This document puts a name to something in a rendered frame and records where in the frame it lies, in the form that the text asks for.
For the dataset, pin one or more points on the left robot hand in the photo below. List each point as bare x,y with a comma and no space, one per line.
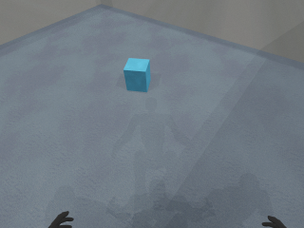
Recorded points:
61,219

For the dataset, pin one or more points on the right robot hand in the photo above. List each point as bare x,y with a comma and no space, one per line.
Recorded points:
274,223

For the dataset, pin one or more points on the carton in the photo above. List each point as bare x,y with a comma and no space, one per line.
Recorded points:
137,74

